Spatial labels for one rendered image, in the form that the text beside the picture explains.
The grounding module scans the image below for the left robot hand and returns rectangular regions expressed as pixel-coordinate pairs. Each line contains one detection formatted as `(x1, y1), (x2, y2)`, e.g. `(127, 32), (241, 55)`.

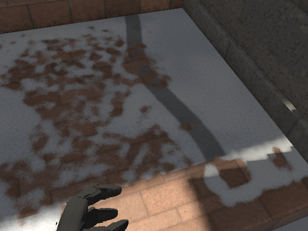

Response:
(56, 183), (129, 231)

